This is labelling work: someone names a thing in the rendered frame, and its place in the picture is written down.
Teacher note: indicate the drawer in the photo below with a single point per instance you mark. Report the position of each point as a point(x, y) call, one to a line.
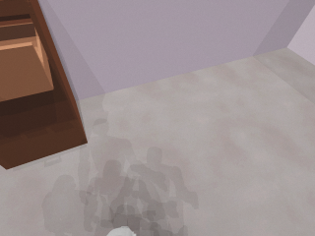
point(24, 68)

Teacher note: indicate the cabinet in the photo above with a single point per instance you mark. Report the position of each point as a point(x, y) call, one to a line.
point(41, 124)

